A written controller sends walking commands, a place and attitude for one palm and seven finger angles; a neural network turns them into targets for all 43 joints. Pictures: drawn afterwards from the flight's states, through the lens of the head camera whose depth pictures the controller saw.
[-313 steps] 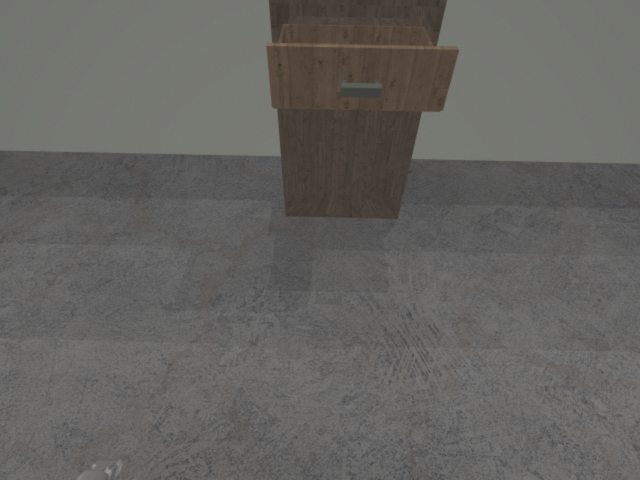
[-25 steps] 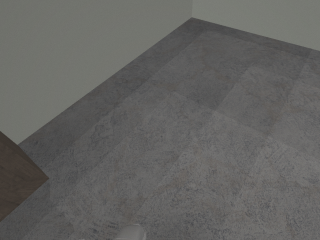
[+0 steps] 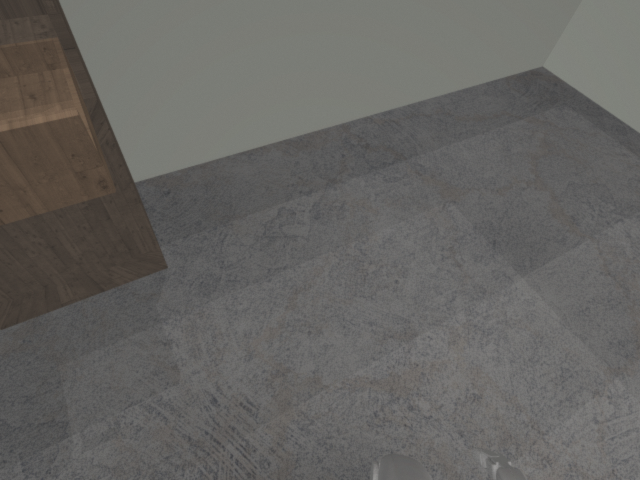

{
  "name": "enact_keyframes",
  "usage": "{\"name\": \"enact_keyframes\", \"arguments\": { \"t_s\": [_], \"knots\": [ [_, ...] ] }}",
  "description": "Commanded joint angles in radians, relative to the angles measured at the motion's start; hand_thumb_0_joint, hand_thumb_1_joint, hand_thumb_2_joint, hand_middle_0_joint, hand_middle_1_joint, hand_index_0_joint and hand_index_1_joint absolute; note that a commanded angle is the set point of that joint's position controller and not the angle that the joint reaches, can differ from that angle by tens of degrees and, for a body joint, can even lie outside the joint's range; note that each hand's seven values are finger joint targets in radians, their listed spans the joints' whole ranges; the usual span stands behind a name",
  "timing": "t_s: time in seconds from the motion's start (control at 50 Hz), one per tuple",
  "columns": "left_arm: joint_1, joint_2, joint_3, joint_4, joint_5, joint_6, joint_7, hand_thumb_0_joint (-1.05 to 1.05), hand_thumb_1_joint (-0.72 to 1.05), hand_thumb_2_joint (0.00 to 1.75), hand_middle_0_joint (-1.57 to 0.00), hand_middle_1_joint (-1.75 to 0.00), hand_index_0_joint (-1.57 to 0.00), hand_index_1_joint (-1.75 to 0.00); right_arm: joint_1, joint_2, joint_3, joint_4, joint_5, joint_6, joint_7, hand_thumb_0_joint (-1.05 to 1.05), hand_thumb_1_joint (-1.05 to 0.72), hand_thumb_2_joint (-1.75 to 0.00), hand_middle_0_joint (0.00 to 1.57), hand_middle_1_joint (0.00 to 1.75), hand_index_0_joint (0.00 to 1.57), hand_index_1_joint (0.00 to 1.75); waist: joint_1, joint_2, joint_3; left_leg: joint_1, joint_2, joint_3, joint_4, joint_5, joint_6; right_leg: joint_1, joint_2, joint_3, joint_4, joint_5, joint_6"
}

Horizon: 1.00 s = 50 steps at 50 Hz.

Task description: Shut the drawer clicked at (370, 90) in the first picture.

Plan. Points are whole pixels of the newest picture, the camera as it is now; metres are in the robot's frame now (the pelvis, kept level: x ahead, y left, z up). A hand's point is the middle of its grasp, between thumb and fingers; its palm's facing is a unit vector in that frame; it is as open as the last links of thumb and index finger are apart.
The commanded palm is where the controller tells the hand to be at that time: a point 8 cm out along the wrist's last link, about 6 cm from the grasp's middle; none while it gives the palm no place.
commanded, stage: turn to face it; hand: left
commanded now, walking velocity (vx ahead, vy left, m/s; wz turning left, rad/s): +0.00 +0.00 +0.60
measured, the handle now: out of the picture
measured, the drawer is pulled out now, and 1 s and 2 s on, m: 0.30 0.30 0.30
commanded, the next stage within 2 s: take the last steps up to it in 0.88 s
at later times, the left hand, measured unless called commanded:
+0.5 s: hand out of the picture +0.10 +0.16 -0.13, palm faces +0.26 -0.92 -0.29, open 7.3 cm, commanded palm none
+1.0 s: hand out of the picture -0.16 +0.16 -0.19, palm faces +0.58 -0.78 -0.24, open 7.4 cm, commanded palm none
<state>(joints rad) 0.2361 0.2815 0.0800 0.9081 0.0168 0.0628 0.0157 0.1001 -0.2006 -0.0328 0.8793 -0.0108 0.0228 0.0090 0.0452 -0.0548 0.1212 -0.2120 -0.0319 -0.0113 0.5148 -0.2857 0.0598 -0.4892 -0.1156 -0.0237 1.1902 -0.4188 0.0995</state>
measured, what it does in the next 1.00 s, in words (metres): steps on the spot, turning left: right foot, then left foot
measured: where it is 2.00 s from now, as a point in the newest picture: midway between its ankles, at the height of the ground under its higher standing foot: outside the picture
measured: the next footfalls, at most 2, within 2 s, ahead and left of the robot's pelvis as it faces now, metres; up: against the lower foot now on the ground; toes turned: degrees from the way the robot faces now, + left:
right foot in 0.36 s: +0.08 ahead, -0.15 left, +0.00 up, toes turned +12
left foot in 0.86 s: -0.04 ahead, +0.08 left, +0.00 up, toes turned +33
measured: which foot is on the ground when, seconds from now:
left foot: down 0.00-0.36, up 0.38-0.84, down 0.86-1.00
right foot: up 0.00-0.34, down 0.36-0.86, up 0.88-1.00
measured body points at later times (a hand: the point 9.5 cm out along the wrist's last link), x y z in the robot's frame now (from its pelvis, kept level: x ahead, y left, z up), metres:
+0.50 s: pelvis +0.01 -0.06 +0.00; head +0.04 -0.09 +0.45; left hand +0.09 +0.21 -0.11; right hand +0.10 -0.32 -0.16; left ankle -0.05 +0.07 -0.66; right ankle +0.04 -0.16 -0.74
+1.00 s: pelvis -0.03 -0.02 +0.00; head -0.04 +0.02 +0.44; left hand -0.18 +0.20 -0.17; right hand +0.21 -0.15 -0.11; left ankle -0.07 +0.05 -0.74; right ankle +0.03 -0.16 -0.67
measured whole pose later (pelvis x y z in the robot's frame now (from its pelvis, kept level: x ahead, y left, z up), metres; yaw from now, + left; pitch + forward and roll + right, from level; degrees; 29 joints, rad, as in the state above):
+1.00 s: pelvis -0.03 -0.02 +0.00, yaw +31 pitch -3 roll -2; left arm 0.31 0.27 0.07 1.01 0.02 0.08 0.03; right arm 0.10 -0.19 -0.03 0.92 -0.02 0.02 0.00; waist 0.06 -0.06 0.08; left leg -0.21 0.00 0.05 0.55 -0.29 0.06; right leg -0.40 -0.10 -0.07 1.06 -0.49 0.06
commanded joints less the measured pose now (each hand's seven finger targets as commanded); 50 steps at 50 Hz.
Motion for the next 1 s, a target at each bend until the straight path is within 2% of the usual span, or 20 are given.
{"name": "enact_keyframes", "arguments": {
  "t_s": [0.0,0.16,0.26,0.3,0.32,0.34,0.36,0.38,0.42,0.48,0.56,0.7,0.76,0.8,0.82,0.84,0.86,0.88,0.9,0.98],
  "knots": [
    [0.008,0.075,0.016,-0.08,0.002,-0.027,0.004,0.0,0.9,0.9,-0.2,-0.3,-0.2,-0.3,0.082,-0.219,-0.067,-0.036,0.004,-0.023,-0.017,0.0,-0.9,-0.9,0.2,0.3,0.2,0.3,-0.04,0.201,-0.142,0.094,0.212,-0.188,-0.156,0.662,0.071,-0.049,0.01,0.024,-0.006,0.087,0.022],
    [-0.17,0.058,0.003,-0.153,-0.009,-0.038,0.01,0.0,0.9,0.9,-0.2,-0.3,-0.2,-0.3,0.18,-0.224,-0.084,-0.017,-0.009,-0.016,-0.021,0.0,-0.9,-0.9,0.2,0.3,0.2,0.3,-0.089,0.199,-0.14,0.13,0.234,-0.367,-0.13,0.616,0.129,-0.05,0.048,0.046,-0.23,-0.001,0.021],
    [-0.141,0.047,-0.004,-0.162,-0.021,-0.051,0.014,0.0,0.9,0.9,-0.2,-0.3,-0.2,-0.3,0.158,-0.23,-0.091,-0.021,-0.011,-0.009,-0.026,0.0,-0.9,-0.9,0.2,0.3,0.2,0.3,-0.07,0.244,-0.183,0.073,0.206,-0.431,-0.06,0.7,0.111,0.141,0.107,0.038,-0.493,0.007,-0.01],
    [-0.075,0.061,0.0,-0.143,-0.023,-0.064,0.016,0.0,0.9,0.9,-0.2,-0.3,-0.2,-0.3,0.146,-0.221,-0.092,-0.023,-0.003,-0.009,-0.023,0.0,-0.9,-0.9,0.2,0.3,0.2,0.3,-0.037,0.213,-0.215,0.013,0.162,-0.424,-0.001,0.6,0.066,0.295,0.103,0.037,-0.702,0.171,-0.018],
    [-0.04,0.093,0.005,-0.136,-0.019,-0.075,0.019,0.0,0.9,0.9,-0.2,-0.3,-0.2,-0.3,0.152,-0.194,-0.089,-0.026,0.006,-0.01,-0.018,0.0,-0.9,-0.9,0.2,0.3,0.2,0.3,-0.021,0.128,-0.232,-0.099,0.126,-0.399,0.056,0.439,0.017,0.456,0.047,0.075,-0.836,0.296,-0.03],
    [-0.017,0.172,0.022,-0.13,-0.007,-0.084,0.029,0.0,0.9,0.9,-0.2,-0.3,-0.2,-0.3,0.196,-0.12,-0.076,-0.028,0.017,-0.013,-0.014,0.0,-0.9,-0.9,0.2,0.3,0.2,0.3,-0.02,-0.127,-0.283,-0.316,0.014,-0.231,0.244,-0.024,-0.069,0.683,-0.221,0.29,-0.873,0.475,-0.106],
    [0.014,0.214,0.024,-0.133,-0.001,-0.078,0.03,0.0,0.9,0.9,-0.2,-0.3,-0.2,-0.3,0.19,-0.136,-0.082,-0.051,0.006,-0.007,-0.019,0.0,-0.9,-0.9,0.2,0.3,0.2,0.3,-0.012,-0.196,-0.282,-0.375,-0.055,-0.095,0.462,-0.361,-0.117,0.588,-0.42,0.421,-0.85,0.639,-0.231],
    [-0.002,0.189,0.015,-0.14,-0.002,-0.071,0.029,0.0,0.9,0.9,-0.2,-0.3,-0.2,-0.3,0.181,-0.161,-0.09,-0.045,-0.003,0.002,-0.016,0.0,-0.9,-0.9,0.2,0.3,0.2,0.3,-0.02,-0.092,-0.228,-0.343,-0.008,-0.111,0.622,-0.317,-0.109,0.451,-0.383,0.331,-0.852,0.58,-0.274],
    [-0.107,0.113,0.002,-0.155,-0.007,-0.07,0.03,0.0,0.9,0.9,-0.2,-0.3,-0.2,-0.3,0.186,-0.151,-0.093,-0.007,-0.007,0.022,-0.002,0.0,-0.9,-0.9,0.2,0.3,0.2,0.3,-0.071,-0.115,-0.131,-0.346,0.035,-0.093,0.716,-0.199,-0.117,0.335,-0.269,0.218,-0.887,0.444,-0.226],
    [-0.102,0.079,-0.01,-0.147,-0.005,-0.078,0.022,0.0,0.9,0.9,-0.2,-0.3,-0.2,-0.3,0.187,-0.133,-0.083,0.013,-0.008,0.036,0.016,0.0,-0.9,-0.9,0.2,0.3,0.2,0.3,-0.081,-0.125,-0.076,-0.35,0.05,-0.039,0.76,-0.078,-0.135,0.294,-0.192,0.046,-0.879,0.464,-0.195],
    [-0.024,0.094,-0.002,-0.116,0.001,-0.076,0.024,0.0,0.9,0.9,-0.2,-0.3,-0.2,-0.3,0.126,-0.125,-0.076,0.007,-0.008,0.044,0.019,0.0,-0.9,-0.9,0.2,0.3,0.2,0.3,-0.047,-0.125,-0.063,-0.35,0.065,-0.008,0.67,-0.078,-0.147,0.33,-0.206,0.02,-0.889,0.412,-0.205],
    [0.076,0.133,0.012,-0.058,0.016,-0.069,0.02,0.0,0.9,0.9,-0.2,-0.3,-0.2,-0.3,-0.001,-0.094,-0.052,-0.021,0.001,0.029,0.017,0.0,-0.9,-0.9,0.2,0.3,0.2,0.3,0.004,-0.152,-0.107,-0.234,0.054,0.064,0.364,-0.163,-0.128,0.38,-0.243,-0.015,-0.827,0.569,-0.236],
    [0.082,0.146,0.02,-0.037,0.018,-0.064,0.02,0.0,0.9,0.9,-0.2,-0.3,-0.2,-0.3,0.027,-0.085,-0.042,-0.017,0.007,0.012,0.01,0.0,-0.9,-0.9,0.2,0.3,0.2,0.3,-0.004,-0.17,-0.163,-0.126,0.033,0.093,0.183,-0.149,-0.108,0.4,-0.245,-0.033,-0.754,0.64,-0.222],
    [0.071,0.135,0.019,-0.023,0.005,-0.058,0.017,0.0,0.9,0.9,-0.2,-0.3,-0.2,-0.3,0.094,-0.11,-0.044,0.005,0.004,-0.002,0.007,0.0,-0.9,-0.9,0.2,0.3,0.2,0.3,-0.048,-0.108,-0.196,0.052,0.036,0.095,-0.068,0.066,-0.093,0.336,-0.205,-0.094,-0.635,0.577,-0.151],
    [0.083,0.094,0.012,-0.031,-0.003,-0.052,0.015,0.0,0.9,0.9,-0.2,-0.3,-0.2,-0.3,0.145,-0.181,-0.059,0.016,0.0,-0.013,0.004,0.0,-0.9,-0.9,0.2,0.3,0.2,0.3,-0.076,0.089,-0.239,0.226,0.162,-0.035,-0.15,0.251,-0.057,0.195,-0.142,-0.142,-0.463,0.371,-0.094],
    [0.076,0.023,-0.012,-0.064,-0.008,-0.047,0.01,0.0,0.9,0.9,-0.2,-0.3,-0.2,-0.3,0.189,-0.284,-0.081,0.013,-0.004,-0.017,-0.004,0.0,-0.9,-0.9,0.2,0.3,0.2,0.3,-0.099,0.387,-0.243,0.315,0.424,-0.361,-0.159,0.709,0.075,-0.063,-0.011,-0.143,-0.264,-0.208,-0.016],
    [0.028,0.045,-0.016,-0.067,-0.002,-0.035,0.019,0.0,0.9,0.9,-0.2,-0.3,-0.2,-0.3,0.217,-0.297,-0.079,0.031,-0.004,-0.005,-0.014,0.0,-0.9,-0.9,0.2,0.3,0.2,0.3,-0.117,0.286,-0.244,0.237,0.463,-0.318,-0.125,0.822,0.158,-0.025,-0.009,-0.032,-0.157,-0.258,-0.034],
    [0.016,0.042,-0.014,-0.053,0.001,-0.029,0.02,0.0,0.9,0.9,-0.2,-0.3,-0.2,-0.3,0.18,-0.255,-0.067,0.034,-0.009,-0.009,-0.023,0.0,-0.9,-0.9,0.2,0.3,0.2,0.3,-0.096,0.232,-0.191,0.183,0.413,-0.236,-0.138,0.781,0.156,-0.024,-0.018,-0.008,-0.111,-0.2,-0.037],
    [0.017,0.036,-0.011,-0.029,0.0,-0.027,0.019,0.0,0.9,0.9,-0.2,-0.3,-0.2,-0.3,0.13,-0.227,-0.059,0.027,-0.01,-0.012,-0.033,0.0,-0.9,-0.9,0.2,0.3,0.2,0.3,-0.079,0.299,-0.169,0.161,0.355,-0.217,-0.135,0.763,0.138,-0.037,-0.014,0.01,-0.086,-0.142,-0.032],
    [0.076,0.04,-0.011,0.03,-0.002,-0.026,0.005,0.0,0.9,0.9,-0.2,-0.3,-0.2,-0.3,0.06,-0.17,-0.035,0.011,-0.001,-0.019,-0.034,0.0,-0.9,-0.9,0.2,0.3,0.2,0.3,-0.035,0.211,-0.112,0.073,0.256,-0.124,-0.192,0.549,0.094,0.012,0.013,0.001,-0.055,0.019,-0.024]
  ]
}}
